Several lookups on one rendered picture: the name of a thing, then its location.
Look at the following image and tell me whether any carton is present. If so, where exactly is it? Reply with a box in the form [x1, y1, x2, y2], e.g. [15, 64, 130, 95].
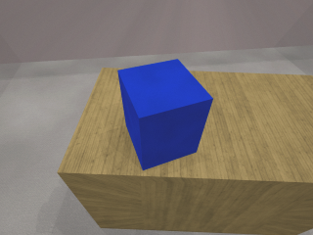
[117, 59, 213, 170]

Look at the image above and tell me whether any pedestal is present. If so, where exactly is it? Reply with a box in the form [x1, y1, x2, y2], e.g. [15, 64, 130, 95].
[57, 68, 313, 235]

